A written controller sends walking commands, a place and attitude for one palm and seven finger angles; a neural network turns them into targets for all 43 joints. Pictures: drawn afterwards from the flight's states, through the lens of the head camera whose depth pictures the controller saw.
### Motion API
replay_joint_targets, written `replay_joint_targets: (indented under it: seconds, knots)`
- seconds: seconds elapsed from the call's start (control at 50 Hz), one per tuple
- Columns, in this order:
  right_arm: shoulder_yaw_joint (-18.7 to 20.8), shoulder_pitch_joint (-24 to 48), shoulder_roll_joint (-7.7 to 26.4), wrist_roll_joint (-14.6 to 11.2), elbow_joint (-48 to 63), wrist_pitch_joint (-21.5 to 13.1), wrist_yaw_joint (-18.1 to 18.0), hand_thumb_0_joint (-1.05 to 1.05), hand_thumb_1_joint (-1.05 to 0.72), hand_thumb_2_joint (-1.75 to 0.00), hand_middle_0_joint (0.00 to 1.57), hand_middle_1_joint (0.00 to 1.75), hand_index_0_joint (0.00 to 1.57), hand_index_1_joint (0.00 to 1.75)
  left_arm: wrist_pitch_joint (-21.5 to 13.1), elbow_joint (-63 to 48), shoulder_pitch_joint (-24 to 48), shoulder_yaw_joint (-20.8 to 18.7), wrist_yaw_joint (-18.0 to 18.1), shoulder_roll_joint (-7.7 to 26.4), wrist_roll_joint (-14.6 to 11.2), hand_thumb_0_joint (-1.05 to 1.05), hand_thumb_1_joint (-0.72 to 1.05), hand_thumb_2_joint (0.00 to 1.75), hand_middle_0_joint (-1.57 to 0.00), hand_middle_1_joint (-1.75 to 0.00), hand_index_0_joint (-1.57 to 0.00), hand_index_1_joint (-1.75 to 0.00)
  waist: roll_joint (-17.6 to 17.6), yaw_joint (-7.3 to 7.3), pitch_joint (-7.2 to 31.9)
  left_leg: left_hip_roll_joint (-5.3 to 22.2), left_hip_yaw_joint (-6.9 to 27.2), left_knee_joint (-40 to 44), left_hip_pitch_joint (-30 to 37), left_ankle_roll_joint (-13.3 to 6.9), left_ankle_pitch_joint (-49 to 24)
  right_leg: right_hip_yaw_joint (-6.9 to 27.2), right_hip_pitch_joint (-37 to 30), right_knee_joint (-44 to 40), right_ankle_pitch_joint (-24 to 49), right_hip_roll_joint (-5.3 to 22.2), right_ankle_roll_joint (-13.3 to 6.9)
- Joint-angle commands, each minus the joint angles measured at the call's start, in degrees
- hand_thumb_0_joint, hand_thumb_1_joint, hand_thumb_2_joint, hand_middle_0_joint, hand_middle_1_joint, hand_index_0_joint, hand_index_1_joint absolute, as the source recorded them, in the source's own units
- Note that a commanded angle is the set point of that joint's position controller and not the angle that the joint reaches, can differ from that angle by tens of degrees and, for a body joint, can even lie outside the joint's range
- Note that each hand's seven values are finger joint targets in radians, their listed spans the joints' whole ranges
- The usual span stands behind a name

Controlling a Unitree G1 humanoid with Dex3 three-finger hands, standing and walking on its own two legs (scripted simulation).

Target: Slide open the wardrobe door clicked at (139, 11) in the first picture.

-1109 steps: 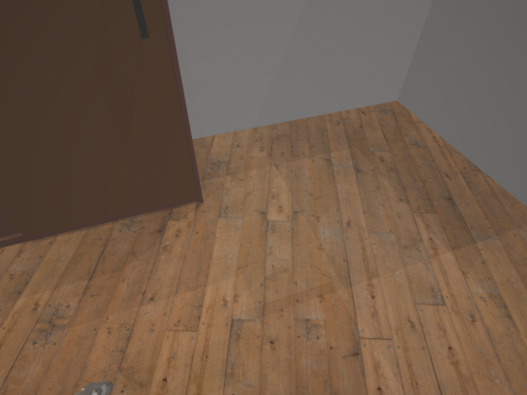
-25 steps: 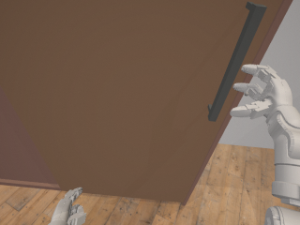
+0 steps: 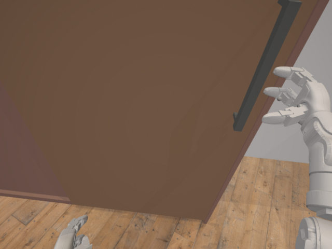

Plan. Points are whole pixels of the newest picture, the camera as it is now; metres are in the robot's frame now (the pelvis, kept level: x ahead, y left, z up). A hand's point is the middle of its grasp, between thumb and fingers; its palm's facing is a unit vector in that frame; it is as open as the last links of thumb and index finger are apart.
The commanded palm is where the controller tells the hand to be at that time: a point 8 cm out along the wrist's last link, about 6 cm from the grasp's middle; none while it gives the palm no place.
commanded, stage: move the hooked fingers beside the handle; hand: right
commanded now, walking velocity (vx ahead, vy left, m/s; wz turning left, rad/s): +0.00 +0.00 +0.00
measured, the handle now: (256, 75) +0.46 -0.18 +0.24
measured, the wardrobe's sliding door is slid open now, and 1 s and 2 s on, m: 0.00 0.00 0.00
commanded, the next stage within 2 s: none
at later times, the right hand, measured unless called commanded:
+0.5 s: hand (290, 103) +0.38 -0.24 +0.23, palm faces +0.07 +1.00 -0.01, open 14.0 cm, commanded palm +0.35 -0.28 +0.23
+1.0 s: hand (284, 102) +0.39 -0.23 +0.22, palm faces +0.08 +1.00 -0.03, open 14.0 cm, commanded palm +0.36 -0.27 +0.23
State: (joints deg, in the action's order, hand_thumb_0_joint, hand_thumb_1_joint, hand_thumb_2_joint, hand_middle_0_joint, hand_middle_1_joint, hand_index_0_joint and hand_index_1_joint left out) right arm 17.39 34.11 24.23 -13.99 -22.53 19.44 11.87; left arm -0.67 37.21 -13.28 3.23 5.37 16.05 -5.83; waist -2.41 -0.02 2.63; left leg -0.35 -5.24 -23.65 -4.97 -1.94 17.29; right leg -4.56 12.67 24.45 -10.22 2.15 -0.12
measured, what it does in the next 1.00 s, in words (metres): stands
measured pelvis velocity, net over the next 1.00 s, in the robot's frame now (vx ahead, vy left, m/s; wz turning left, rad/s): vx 0.01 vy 0.00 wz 0.00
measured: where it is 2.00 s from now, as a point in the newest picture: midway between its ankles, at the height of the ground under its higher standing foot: outside the picture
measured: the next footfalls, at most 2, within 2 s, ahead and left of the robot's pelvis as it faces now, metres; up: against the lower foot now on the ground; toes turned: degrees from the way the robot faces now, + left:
none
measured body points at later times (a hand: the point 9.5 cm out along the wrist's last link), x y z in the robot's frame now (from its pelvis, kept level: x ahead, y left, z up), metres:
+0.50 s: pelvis +0.00 +0.00 +0.00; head -0.02 +0.01 +0.45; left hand +0.17 +0.24 -0.09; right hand +0.37 -0.29 +0.23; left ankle -0.05 +0.09 -0.74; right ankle +0.03 -0.12 -0.74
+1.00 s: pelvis +0.01 +0.00 +0.00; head -0.01 +0.02 +0.45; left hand +0.16 +0.25 -0.10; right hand +0.38 -0.28 +0.23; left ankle -0.05 +0.09 -0.74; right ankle +0.03 -0.12 -0.74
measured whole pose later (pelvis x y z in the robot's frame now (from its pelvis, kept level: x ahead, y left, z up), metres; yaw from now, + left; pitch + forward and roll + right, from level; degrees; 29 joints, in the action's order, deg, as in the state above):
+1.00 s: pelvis +0.01 +0.00 +0.00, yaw +0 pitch -1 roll +0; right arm 18.4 32.4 25.4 -13.6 -21.6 19.5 12.8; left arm -0.5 36.2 -13.3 3.3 5.6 16.2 -5.8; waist -2.5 -0.3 2.5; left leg -0.4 -5.3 -23.7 -5.2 -1.9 17.9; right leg -4.2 13.4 25.3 -11.2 2.1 -0.1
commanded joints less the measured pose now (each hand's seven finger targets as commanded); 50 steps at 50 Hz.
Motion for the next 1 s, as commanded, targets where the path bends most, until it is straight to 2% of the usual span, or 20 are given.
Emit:
replay_joint_targets:
  seconds: [0.0,0.18,0.22,0.28,0.3,0.32,0.38,0.42,0.5,0.52,0.54,0.6,0.66,0.72,0.78,0.84,0.9,0.92,0.94,0.98]
  knots:
    - [4.75,25.89,15.42,-0.43,13.29,-4.01,-0.77,0.0,0.5,-0.3,0.3,1.2,0.3,1.2,-3.65,-9.83,8.0,-2.87,0.52,7.1,0.25,0.0,0.9,0.9,-0.2,-0.3,-0.2,-0.3,0.85,-0.46,13.24,-0.47,3.74,4.48,-5.99,1.03,-17.44,4.41,-13.01,-0.42,9.44,-2.12,-3.16]
    - [5.81,24.77,16.11,-0.46,12.92,-3.28,0.19,0.0,0.5,-0.3,0.3,1.2,0.3,1.2,-3.52,-10.04,7.64,-2.83,0.54,7.17,0.31,0.0,0.9,0.9,-0.2,-0.3,-0.2,-0.3,1.62,-0.29,13.61,-0.32,3.99,3.87,-5.5,1.23,-20.34,4.3,-12.64,-0.22,10.67,-2.23,-3.21]
    - [7.64,23.45,18.12,-0.55,13.77,-3.67,0.45,0.0,0.5,-0.3,0.3,1.2,0.3,1.2,-3.55,-10.39,7.82,-2.94,0.47,7.33,0.3,0.0,0.9,0.9,-0.2,-0.3,-0.2,-0.3,1.38,-0.87,14.29,-0.25,4.13,3.65,-4.48,1.23,-21.67,4.08,-12.47,-0.01,11.62,-2.22,-3.29]
    - [6.21,23.54,16.64,-0.47,13.4,-3.25,0.96,0.0,0.5,-0.3,0.3,1.2,0.3,1.2,-3.47,-10.48,7.83,-2.75,0.46,7.12,0.18,0.0,0.9,0.9,-0.2,-0.3,-0.2,-0.3,-0.26,-0.35,13.15,-0.38,3.89,3.62,-6.07,1.07,-20.62,4.2,-12.69,0.18,11.19,-2.18,-3.05]
    - [5.72,23.32,16.41,-0.86,13.36,-3.57,1.21,0.0,0.5,-0.3,0.3,1.2,0.3,1.2,-3.48,-10.31,7.64,-2.93,0.5,7.32,0.11,0.0,0.9,0.9,-0.2,-0.3,-0.2,-0.3,0.84,0.04,12.9,-0.49,3.74,3.92,-5.92,1.18,-20.98,3.96,-12.87,0.34,11.53,-2.07,-3.15]
    - [6.47,24.18,17.62,-0.57,14.33,-3.57,1.37,0.0,0.5,-0.3,0.3,1.2,0.3,1.2,-3.46,-10.38,7.88,-2.94,0.59,7.35,0.06,0.0,0.9,0.9,-0.2,-0.3,-0.2,-0.3,-0.54,-0.15,13.44,-0.38,4.0,3.77,-5.78,1.11,-21.22,4.08,-13.07,0.38,11.69,-2.07,-3.17]
    - [3.27,25.66,14.25,-0.8,14.98,-3.23,2.17,0.0,0.5,-0.3,0.3,1.2,0.3,1.2,-3.58,-10.56,8.03,-2.72,0.73,7.12,-0.02,0.0,0.9,0.9,-0.2,-0.3,-0.2,-0.3,-1.25,0.71,12.96,-0.53,3.74,3.65,-7.65,0.99,-20.21,4.58,-14.01,0.57,11.48,-2.08,-3.09]
    - [5.4,25.38,16.76,-1.05,14.82,-3.42,2.24,0.0,0.5,-0.3,0.3,1.2,0.3,1.2,-3.76,-10.39,7.7,-2.87,0.73,7.42,0.09,0.0,0.9,0.9,-0.2,-0.3,-0.2,-0.3,-0.45,0.29,13.92,-0.53,3.73,3.62,-6.86,0.93,-20.85,4.81,-13.84,0.8,11.97,-2.12,-3.18]
    - [3.18,25.22,14.1,-1.55,14.64,-3.5,2.4,0.0,0.5,-0.3,0.3,1.2,0.3,1.2,-3.78,-10.44,7.93,-2.71,0.79,7.11,0.03,0.0,0.9,0.9,-0.2,-0.3,-0.2,-0.3,-0.37,0.6,13.83,-0.6,3.4,3.58,-7.32,0.82,-20.15,4.76,-14.32,1.0,11.86,-2.19,-3.06]
    - [4.02,27.04,15.64,-1.12,15.09,-3.47,2.02,0.0,0.5,-0.3,0.3,1.2,0.3,1.2,-3.75,-10.17,8.02,-2.65,0.84,7.21,0.03,0.0,0.9,0.9,-0.2,-0.3,-0.2,-0.3,-1.96,0.59,13.9,-0.56,3.52,3.64,-7.74,0.7,-18.72,5.21,-14.18,0.64,10.94,-2.0,-2.88]
    - [2.0,27.6,13.09,-1.0,14.03,-3.33,1.83,0.0,0.5,-0.3,0.3,1.2,0.3,1.2,-3.76,-10.02,8.12,-2.52,0.87,7.01,0.05,0.0,0.9,0.9,-0.2,-0.3,-0.2,-0.3,-1.32,1.06,13.08,-0.61,3.39,3.68,-8.39,0.67,-18.02,5.28,-14.27,0.58,10.56,-2.02,-2.91]
    - [5.29,24.66,16.27,-1.21,13.66,-3.5,0.95,0.0,0.5,-0.3,0.3,1.2,0.3,1.2,-3.7,-10.04,7.84,-2.74,0.78,7.32,0.29,0.0,0.9,0.9,-0.2,-0.3,-0.2,-0.3,0.98,-0.21,14.72,-0.71,3.18,3.51,-6.48,0.61,-19.3,5.3,-14.09,0.6,11.94,-1.99,-2.93]
    - [4.08,26.39,14.23,-0.68,14.68,-3.35,0.25,0.0,0.5,-0.3,0.3,1.2,0.3,1.2,-3.56,-10.21,8.13,-2.49,0.55,6.85,0.51,0.0,0.9,0.9,-0.2,-0.3,-0.2,-0.3,-0.58,-0.21,14.89,-0.52,3.19,3.05,-6.34,0.45,-20.03,5.59,-14.28,0.41,12.62,-2.0,-2.78]
    - [7.3,23.12,17.52,-0.53,12.72,-2.88,-0.2,0.0,0.5,-0.3,0.3,1.2,0.3,1.2,-2.99,-10.22,8.08,-2.54,0.51,7.13,0.58,0.0,0.9,0.9,-0.2,-0.3,-0.2,-0.3,1.64,-1.17,14.85,-0.33,3.48,3.11,-4.45,0.71,-21.41,5.04,-12.64,0.29,12.74,-2.0,-2.95]
    - [6.47,22.13,16.54,-0.32,10.73,-2.11,0.25,0.0,0.5,-0.3,0.3,1.2,0.3,1.2,-2.44,-10.4,8.01,-2.43,0.65,7.14,0.45,0.0,0.9,0.9,-0.2,-0.3,-0.2,-0.3,3.18,-0.8,13.12,-0.31,3.43,3.07,-4.94,0.99,-21.14,4.66,-11.16,-0.01,11.63,-2.03,-2.95]
    - [5.09,24.42,15.94,-0.15,10.99,-2.61,0.68,0.0,0.5,-0.3,0.3,1.2,0.3,1.2,-2.47,-10.35,7.95,-2.55,0.82,7.15,0.25,0.0,0.9,0.9,-0.2,-0.3,-0.2,-0.3,1.94,0.08,11.81,-0.31,3.76,3.6,-6.31,1.12,-19.94,4.45,-11.44,0.21,10.65,-1.96,-3.16]
    - [3.27,26.44,14.34,-0.72,15.03,-4.1,1.22,0.0,0.5,-0.3,0.3,1.2,0.3,1.2,-3.05,-10.8,7.95,-2.79,0.85,6.97,0.14,0.0,0.9,0.9,-0.2,-0.3,-0.2,-0.3,-0.48,0.66,13.79,-0.45,3.83,3.75,-6.43,0.97,-20.49,4.38,-13.82,0.89,11.84,-1.98,-3.29]
    - [4.57,28.11,16.41,-0.41,16.97,-4.53,1.23,0.0,0.5,-0.3,0.3,1.2,0.3,1.2,-3.15,-10.71,8.03,-2.79,0.87,7.15,0.21,0.0,0.9,0.9,-0.2,-0.3,-0.2,-0.3,-2.38,0.48,14.99,-0.36,4.05,3.46,-6.13,0.8,-21.32,4.74,-14.41,1.12,12.7,-2.08,-3.26]
    - [2.73,28.87,14.16,-0.45,17.42,-4.71,1.41,0.0,0.5,-0.3,0.3,1.2,0.3,1.2,-3.28,-10.74,7.95,-2.6,0.89,6.87,0.33,0.0,0.9,0.9,-0.2,-0.3,-0.2,-0.3,-2.98,0.85,15.65,-0.44,3.8,3.12,-6.28,0.68,-21.37,4.9,-15.16,1.09,13.16,-2.17,-3.15]
    - [4.17,27.98,15.32,-0.89,14.77,-4.55,1.53,0.0,0.5,-0.3,0.3,1.2,0.3,1.2,-3.32,-9.88,7.37,-2.67,1.01,7.13,0.34,0.0,0.9,0.9,-0.2,-0.3,-0.2,-0.3,-1.25,0.87,14.36,-0.6,3.71,3.47,-7.2,0.79,-20.41,5.11,-14.38,1.09,11.91,-2.11,-3.07]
